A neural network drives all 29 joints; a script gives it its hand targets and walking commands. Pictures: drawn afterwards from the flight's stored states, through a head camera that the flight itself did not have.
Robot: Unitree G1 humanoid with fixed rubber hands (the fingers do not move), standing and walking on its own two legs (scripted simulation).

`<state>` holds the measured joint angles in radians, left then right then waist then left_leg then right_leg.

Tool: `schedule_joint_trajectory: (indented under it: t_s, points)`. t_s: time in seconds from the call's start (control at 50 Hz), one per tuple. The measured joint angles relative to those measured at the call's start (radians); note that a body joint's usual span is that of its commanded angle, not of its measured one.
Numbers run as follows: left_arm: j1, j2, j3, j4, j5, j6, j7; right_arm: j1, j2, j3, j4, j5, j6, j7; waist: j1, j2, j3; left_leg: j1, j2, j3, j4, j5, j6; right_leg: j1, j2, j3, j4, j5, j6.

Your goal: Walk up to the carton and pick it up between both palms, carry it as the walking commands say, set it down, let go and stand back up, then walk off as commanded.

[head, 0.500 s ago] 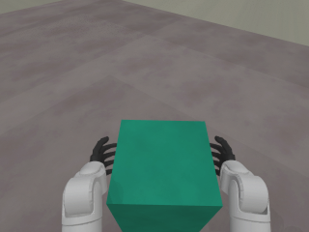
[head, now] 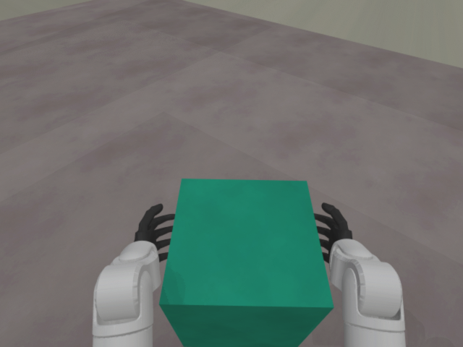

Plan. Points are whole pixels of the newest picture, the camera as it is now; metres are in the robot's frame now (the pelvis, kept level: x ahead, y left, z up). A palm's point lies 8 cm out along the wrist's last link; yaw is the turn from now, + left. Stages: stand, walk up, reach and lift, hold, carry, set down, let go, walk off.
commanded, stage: carry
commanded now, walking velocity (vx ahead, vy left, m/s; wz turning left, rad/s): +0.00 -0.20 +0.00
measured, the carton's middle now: (241, 268) +0.27 +0.00 +0.01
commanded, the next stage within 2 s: none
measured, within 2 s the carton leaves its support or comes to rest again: neither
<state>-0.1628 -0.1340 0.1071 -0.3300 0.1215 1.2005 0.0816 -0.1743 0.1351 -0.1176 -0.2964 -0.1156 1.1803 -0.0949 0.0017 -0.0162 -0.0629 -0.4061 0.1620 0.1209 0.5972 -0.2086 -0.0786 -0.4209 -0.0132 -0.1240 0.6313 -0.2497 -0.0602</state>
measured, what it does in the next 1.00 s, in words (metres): stands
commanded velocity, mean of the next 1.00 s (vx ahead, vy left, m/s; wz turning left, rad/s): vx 0.00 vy -0.20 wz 0.00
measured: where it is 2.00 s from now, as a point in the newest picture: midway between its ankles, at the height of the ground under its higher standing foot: outside the picture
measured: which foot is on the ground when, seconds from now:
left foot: down 0.00-1.00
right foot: down 0.00-1.00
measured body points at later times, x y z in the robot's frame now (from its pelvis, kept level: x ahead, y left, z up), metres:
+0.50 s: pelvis +0.00 +0.00 +0.00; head +0.00 +0.00 +0.45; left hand +0.28 +0.15 +0.08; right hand +0.28 -0.16 +0.08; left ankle +0.05 +0.17 -0.72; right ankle +0.05 -0.08 -0.72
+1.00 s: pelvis +0.00 +0.00 +0.00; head +0.00 +0.00 +0.45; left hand +0.28 +0.15 +0.08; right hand +0.28 -0.16 +0.08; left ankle +0.05 +0.17 -0.72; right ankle +0.05 -0.08 -0.72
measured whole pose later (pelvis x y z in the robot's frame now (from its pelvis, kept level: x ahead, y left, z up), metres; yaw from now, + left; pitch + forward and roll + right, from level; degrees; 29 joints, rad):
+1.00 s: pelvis +0.00 +0.00 +0.00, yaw +0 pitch +2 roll +0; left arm -0.17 -0.13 0.11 -0.33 0.12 1.20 0.08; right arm -0.18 0.14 -0.12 -0.30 -0.12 1.18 -0.09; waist 0.00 -0.02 -0.06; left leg -0.40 0.17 0.13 0.59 -0.20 -0.08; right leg -0.42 -0.02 -0.14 0.62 -0.25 -0.07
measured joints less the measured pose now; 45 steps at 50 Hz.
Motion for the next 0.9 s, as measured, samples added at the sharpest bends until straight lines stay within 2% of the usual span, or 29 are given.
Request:
schedule_joint_trajectory:
  t_s: [0.9]
  points:
    - [-0.004, -0.001, 0.002, 0.0, 0.001, 0.002, -0.001, -0.005, 0.001, -0.001, 0.0, -0.001, 0.003, 0.0, 0.001, 0.0, 0.0, 0.006, 0.011, 0.012, -0.01, 0.005, -0.005, 0.0, -0.002, -0.012, -0.007, 0.003, -0.006]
